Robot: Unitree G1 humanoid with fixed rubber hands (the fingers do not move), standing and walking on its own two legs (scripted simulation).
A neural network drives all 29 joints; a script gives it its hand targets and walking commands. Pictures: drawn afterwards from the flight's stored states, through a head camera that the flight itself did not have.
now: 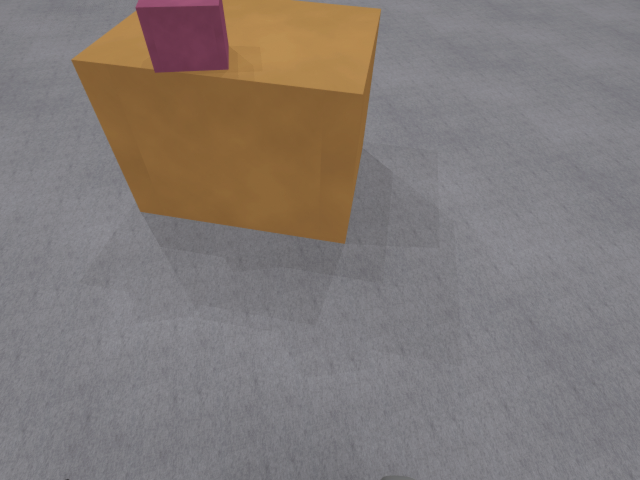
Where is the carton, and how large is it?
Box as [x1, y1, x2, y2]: [135, 0, 228, 72]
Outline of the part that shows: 138,0 135,7 155,72 228,69 228,44 221,0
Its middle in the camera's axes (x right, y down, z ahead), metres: -0.39 -0.63 +1.16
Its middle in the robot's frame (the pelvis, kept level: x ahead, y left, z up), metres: +1.30 +0.39 -0.01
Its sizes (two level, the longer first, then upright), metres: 0.216 0.169 0.176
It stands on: a pedestal, 0.66 m high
